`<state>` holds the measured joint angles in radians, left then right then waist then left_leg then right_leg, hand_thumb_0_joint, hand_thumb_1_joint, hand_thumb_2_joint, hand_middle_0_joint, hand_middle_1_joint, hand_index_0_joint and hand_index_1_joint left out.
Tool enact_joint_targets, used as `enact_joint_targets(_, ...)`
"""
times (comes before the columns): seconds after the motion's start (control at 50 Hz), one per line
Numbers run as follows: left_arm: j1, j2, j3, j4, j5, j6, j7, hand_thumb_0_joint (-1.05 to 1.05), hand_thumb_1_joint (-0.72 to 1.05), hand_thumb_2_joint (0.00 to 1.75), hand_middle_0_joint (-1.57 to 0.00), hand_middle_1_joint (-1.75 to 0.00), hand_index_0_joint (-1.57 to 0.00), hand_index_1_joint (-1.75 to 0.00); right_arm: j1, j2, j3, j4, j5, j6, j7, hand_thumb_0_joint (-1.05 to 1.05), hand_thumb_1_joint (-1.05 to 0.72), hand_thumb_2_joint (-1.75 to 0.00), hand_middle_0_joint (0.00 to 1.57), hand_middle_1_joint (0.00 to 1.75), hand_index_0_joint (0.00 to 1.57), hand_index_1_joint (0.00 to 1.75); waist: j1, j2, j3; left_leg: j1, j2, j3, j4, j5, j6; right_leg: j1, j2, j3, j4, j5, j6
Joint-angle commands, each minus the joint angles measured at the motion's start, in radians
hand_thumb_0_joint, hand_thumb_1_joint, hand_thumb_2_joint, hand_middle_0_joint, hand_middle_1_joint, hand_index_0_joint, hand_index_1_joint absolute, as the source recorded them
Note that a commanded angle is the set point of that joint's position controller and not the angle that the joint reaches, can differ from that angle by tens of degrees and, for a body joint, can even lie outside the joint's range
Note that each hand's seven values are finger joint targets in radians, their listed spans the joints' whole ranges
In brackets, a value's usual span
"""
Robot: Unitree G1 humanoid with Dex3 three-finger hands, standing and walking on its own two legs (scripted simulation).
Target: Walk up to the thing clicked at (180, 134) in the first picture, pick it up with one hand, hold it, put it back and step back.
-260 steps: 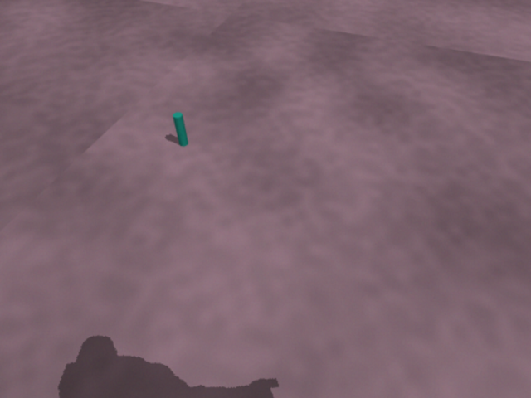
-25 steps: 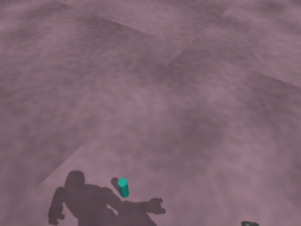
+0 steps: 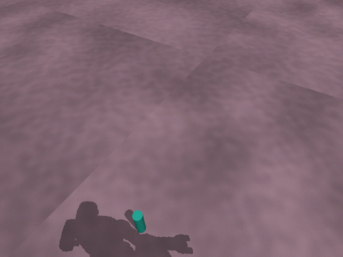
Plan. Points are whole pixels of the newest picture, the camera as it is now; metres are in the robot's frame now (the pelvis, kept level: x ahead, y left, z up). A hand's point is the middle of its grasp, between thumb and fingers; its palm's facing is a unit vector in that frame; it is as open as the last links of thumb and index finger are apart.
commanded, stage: walk up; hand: left
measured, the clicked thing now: (139, 222) +0.41 +0.18 -0.68
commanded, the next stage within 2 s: stand in 0.58 s
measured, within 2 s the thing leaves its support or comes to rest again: neither
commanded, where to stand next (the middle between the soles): +0.06 +0.01 m, yaw -1 degrees
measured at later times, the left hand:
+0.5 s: hand out of the picture +0.08 +0.25 -0.15, palm faces +0.00 -0.94 -0.34, open 7.4 cm
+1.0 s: hand out of the picture +0.09 +0.24 -0.16, palm faces -0.02 -0.94 -0.33, open 7.4 cm
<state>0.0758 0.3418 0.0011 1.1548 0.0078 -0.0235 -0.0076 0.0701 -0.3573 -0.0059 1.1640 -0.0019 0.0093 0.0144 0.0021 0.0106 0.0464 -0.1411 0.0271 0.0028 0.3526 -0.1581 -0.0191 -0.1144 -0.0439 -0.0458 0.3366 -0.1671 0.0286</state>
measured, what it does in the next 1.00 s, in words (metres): stands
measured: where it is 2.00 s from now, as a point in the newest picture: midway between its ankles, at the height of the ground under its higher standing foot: outside the picture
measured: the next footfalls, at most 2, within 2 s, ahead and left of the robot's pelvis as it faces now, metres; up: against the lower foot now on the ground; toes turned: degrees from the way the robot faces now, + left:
none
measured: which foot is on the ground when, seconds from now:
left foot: down 0.00-1.00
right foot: down 0.00-1.00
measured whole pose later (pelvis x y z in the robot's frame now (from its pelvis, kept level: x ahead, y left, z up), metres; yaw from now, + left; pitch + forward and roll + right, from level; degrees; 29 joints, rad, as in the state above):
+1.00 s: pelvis +0.01 -0.01 +0.00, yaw +0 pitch -3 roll +0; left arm 0.11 0.35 0.00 1.14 0.01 -0.01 -0.01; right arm 0.08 -0.35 0.00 1.15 -0.01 0.00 0.01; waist 0.00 0.00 0.04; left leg -0.12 0.03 0.00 0.32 -0.16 -0.03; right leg -0.10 -0.04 -0.04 0.33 -0.18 0.02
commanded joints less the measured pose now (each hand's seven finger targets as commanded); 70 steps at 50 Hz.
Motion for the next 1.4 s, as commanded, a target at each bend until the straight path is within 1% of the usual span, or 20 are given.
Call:
enact_joint_targets(0.0, -0.05, 0.229, 0.045, -0.05, 0.002, -0.014, 0.016, 0.0, 0.9, 0.9, -0.2, -0.3, -0.2, -0.3, -0.062, -0.2, -0.038, -0.06, -0.002, -0.025, -0.008, 0.0, -0.9, -0.9, 0.2, 0.3, 0.2, 0.3, 0.0, 0.001, -0.05, -0.019, 0.093, -0.088, -0.075, 0.039, 0.031, -0.004, -0.097, 0.088, -0.084, 0.024, -0.035)
enact_joint_targets(0.14, -0.059, 0.224, 0.048, -0.059, 0.002, -0.012, 0.014, 0.0, 0.9, 0.9, -0.2, -0.3, -0.2, -0.3, -0.033, -0.202, -0.037, -0.059, -0.005, -0.029, -0.011, 0.0, -0.9, -0.9, 0.2, 0.3, 0.2, 0.3, -0.002, 0.007, -0.077, -0.017, 0.098, -0.087, -0.079, 0.056, 0.03, 0.033, -0.096, 0.085, -0.075, 0.05, -0.038)
enact_joint_targets(0.34, -0.058, 0.217, 0.05, -0.059, 0.0, -0.009, 0.012, 0.0, 0.9, 0.9, -0.2, -0.3, -0.2, -0.3, -0.017, -0.201, -0.037, -0.06, -0.004, -0.03, -0.012, 0.0, -0.9, -0.9, 0.2, 0.3, 0.2, 0.3, -0.005, -0.004, -0.048, -0.026, 0.095, -0.096, -0.087, 0.031, 0.031, 0.006, -0.088, 0.083, -0.076, 0.017, -0.037)
enact_joint_targets(0.54, -0.041, 0.217, 0.051, -0.059, 0.004, -0.01, 0.013, 0.0, 0.9, 0.9, -0.2, -0.3, -0.2, -0.3, -0.023, -0.204, -0.04, -0.067, -0.004, -0.028, -0.012, 0.0, -0.9, -0.9, 0.2, 0.3, 0.2, 0.3, -0.006, -0.015, -0.07, 0.01, 0.096, -0.089, -0.072, 0.055, 0.036, -0.002, -0.089, 0.082, -0.079, 0.034, -0.036)
enact_joint_targets(0.56, -0.039, 0.222, 0.043, -0.062, 0.002, -0.006, 0.014, 0.0, 0.9, 0.9, -0.2, -0.3, -0.2, -0.3, -0.017, -0.196, -0.037, -0.071, -0.009, -0.029, -0.015, 0.0, -0.9, -0.9, 0.2, 0.3, 0.2, 0.3, -0.016, -0.043, -0.048, -0.005, 0.102, -0.092, -0.092, 0.025, 0.029, -0.023, -0.094, 0.084, -0.083, -0.007, -0.033)
enact_joint_targets(0.58, -0.038, 0.215, 0.042, -0.065, 0.001, -0.006, 0.013, 0.0, 0.9, 0.9, -0.2, -0.3, -0.2, -0.3, -0.022, -0.2, -0.036, -0.071, -0.01, -0.03, -0.015, 0.0, -0.9, -0.9, 0.2, 0.3, 0.2, 0.3, -0.012, -0.035, -0.05, 0.003, 0.104, -0.092, -0.091, 0.028, 0.03, -0.021, -0.095, 0.085, -0.082, -0.013, -0.035)
enact_joint_targets(0.62, -0.024, 0.214, 0.04, -0.066, 0.001, -0.007, 0.013, 0.0, 0.9, 0.9, -0.2, -0.3, -0.2, -0.3, -0.03, -0.204, -0.038, -0.073, -0.011, -0.034, -0.016, 0.0, -0.9, -0.9, 0.2, 0.3, 0.2, 0.3, -0.006, -0.014, -0.077, 0.038, 0.114, -0.089, -0.08, 0.125, 0.027, -0.016, -0.096, 0.082, -0.067, 0.054, -0.036)
enact_joint_targets(0.68, -0.02, 0.214, 0.039, -0.068, 0.0, -0.008, 0.013, 0.0, 0.9, 0.9, -0.2, -0.3, -0.2, -0.3, -0.025, -0.205, -0.037, -0.068, -0.01, -0.037, -0.017, 0.0, -0.9, -0.9, 0.2, 0.3, 0.2, 0.3, -0.006, 0.007, -0.085, 0.029, 0.114, -0.083, -0.077, 0.151, 0.026, 0.012, -0.101, 0.085, -0.064, 0.089, -0.036)
enact_joint_targets(0.72, -0.013, 0.216, 0.037, -0.065, 0.0, -0.008, 0.014, 0.0, 0.9, 0.9, -0.2, -0.3, -0.2, -0.3, -0.03, -0.202, -0.036, -0.071, -0.008, -0.035, -0.017, 0.0, -0.9, -0.9, 0.2, 0.3, 0.2, 0.3, -0.008, 0.005, -0.069, 0.015, 0.107, -0.08, -0.084, 0.107, 0.024, 0.007, -0.099, 0.085, -0.074, 0.065, -0.031)
enact_joint_targets(0.74, -0.011, 0.228, 0.04, -0.066, 0.002, -0.009, 0.014, 0.0, 0.9, 0.9, -0.2, -0.3, -0.2, -0.3, -0.036, -0.199, -0.037, -0.074, -0.007, -0.036, -0.017, 0.0, -0.9, -0.9, 0.2, 0.3, 0.2, 0.3, -0.006, -0.004, -0.085, 0.041, 0.112, -0.079, -0.077, 0.138, 0.026, 0.01, -0.103, 0.086, -0.064, 0.09, -0.035)
enact_joint_targets(0.76, -0.02, 0.222, 0.039, -0.067, 0.001, -0.007, 0.013, 0.0, 0.9, 0.9, -0.2, -0.3, -0.2, -0.3, -0.027, -0.198, -0.035, -0.073, -0.007, -0.036, -0.018, 0.0, -0.9, -0.9, 0.2, 0.3, 0.2, 0.3, -0.012, 0.0, -0.076, 0.028, 0.109, -0.077, -0.083, 0.127, 0.022, 0.004, -0.1, 0.086, -0.066, 0.077, -0.034)
enact_joint_targets(0.8, -0.016, 0.221, 0.038, -0.068, 0.002, -0.007, 0.014, 0.0, 0.9, 0.9, -0.2, -0.3, -0.2, -0.3, -0.033, -0.197, -0.035, -0.073, -0.007, -0.035, -0.017, 0.0, -0.9, -0.9, 0.2, 0.3, 0.2, 0.3, -0.007, -0.006, -0.066, 0.018, 0.108, -0.08, -0.085, 0.103, 0.022, 0.003, -0.099, 0.083, -0.075, 0.053, -0.034)
enact_joint_targets(0.9, -0.016, 0.227, 0.038, -0.077, 0.002, -0.009, 0.014, 0.0, 0.9, 0.9, -0.2, -0.3, -0.2, -0.3, -0.03, -0.199, -0.035, -0.074, -0.008, -0.039, -0.018, 0.0, -0.9, -0.9, 0.2, 0.3, 0.2, 0.3, -0.009, 0.001, -0.095, 0.048, 0.115, -0.074, -0.074, 0.169, 0.021, 0.02, -0.105, 0.087, -0.061, 0.123, -0.039)
enact_joint_targets(0.96, -0.013, 0.223, 0.036, -0.079, 0.002, -0.007, 0.014, 0.0, 0.9, 0.9, -0.2, -0.3, -0.2, -0.3, -0.034, -0.202, -0.035, -0.074, -0.007, -0.037, -0.019, 0.0, -0.9, -0.9, 0.2, 0.3, 0.2, 0.3, -0.008, 0.002, -0.08, 0.048, 0.115, -0.072, -0.079, 0.148, 0.019, 0.004, -0.1, 0.087, -0.066, 0.1, -0.04)
enact_joint_targets(0.98, -0.01, 0.217, 0.035, -0.077, 0.001, -0.005, 0.012, 0.0, 0.9, 0.9, -0.2, -0.3, -0.2, -0.3, -0.03, -0.208, -0.035, -0.071, -0.007, -0.037, -0.02, 0.0, -0.9, -0.9, 0.2, 0.3, 0.2, 0.3, -0.007, 0.013, -0.064, 0.033, 0.11, -0.068, -0.082, 0.113, 0.018, -0.001, -0.1, 0.091, -0.075, 0.078, -0.037)
enact_joint_targets(1.1, -0.001, 0.225, 0.036, -0.077, 0.004, -0.005, 0.013, 0.0, 0.9, 0.9, -0.2, -0.3, -0.2, -0.3, -0.031, -0.202, -0.035, -0.073, -0.007, -0.031, -0.015, 0.0, -0.9, -0.9, 0.2, 0.3, 0.2, 0.3, -0.003, -0.017, -0.045, 0.018, 0.105, -0.071, -0.089, 0.043, 0.022, -0.019, -0.096, 0.091, -0.091, 0.009, -0.038)
enact_joint_targets(1.14, -0.005, 0.229, 0.037, -0.083, 0.002, -0.008, 0.014, 0.0, 0.9, 0.9, -0.2, -0.3, -0.2, -0.3, -0.026, -0.207, -0.036, -0.077, -0.007, -0.034, -0.015, 0.0, -0.9, -0.9, 0.2, 0.3, 0.2, 0.3, -0.007, -0.013, -0.075, 0.04, 0.109, -0.069, -0.081, 0.094, 0.024, 0.0, -0.102, 0.095, -0.08, 0.067, -0.041)
enact_joint_targets(1.28, -0.003, 0.224, 0.036, -0.085, 0.0, -0.008, 0.013, 0.0, 0.9, 0.9, -0.2, -0.3, -0.2, -0.3, -0.02, -0.205, -0.034, -0.073, -0.007, -0.036, -0.016, 0.0, -0.9, -0.9, 0.2, 0.3, 0.2, 0.3, -0.004, -0.01, -0.076, 0.046, 0.113, -0.071, -0.075, 0.133, 0.02, 0.009, -0.096, 0.089, -0.074, 0.098, -0.04)
enact_joint_targets(1.32, -0.007, 0.226, 0.036, -0.088, 0.002, -0.008, 0.015, 0.0, 0.9, 0.9, -0.2, -0.3, -0.2, -0.3, -0.016, -0.207, -0.035, -0.074, -0.008, -0.035, -0.018, 0.0, -0.9, -0.9, 0.2, 0.3, 0.2, 0.3, -0.007, -0.006, -0.094, 0.058, 0.117, -0.067, -0.069, 0.168, 0.021, 0.02, -0.102, 0.092, -0.065, 0.148, -0.044)
enact_joint_targets(1.38, -0.005, 0.227, 0.036, -0.085, 0.001, -0.007, 0.015, 0.0, 0.9, 0.9, -0.2, -0.3, -0.2, -0.3, -0.014, -0.205, -0.032, -0.074, -0.007, -0.033, -0.019, 0.0, -0.9, -0.9, 0.2, 0.3, 0.2, 0.3, -0.005, -0.013, -0.076, 0.046, 0.113, -0.064, -0.072, 0.137, 0.022, 0.017, -0.099, 0.09, -0.07, 0.125, -0.041)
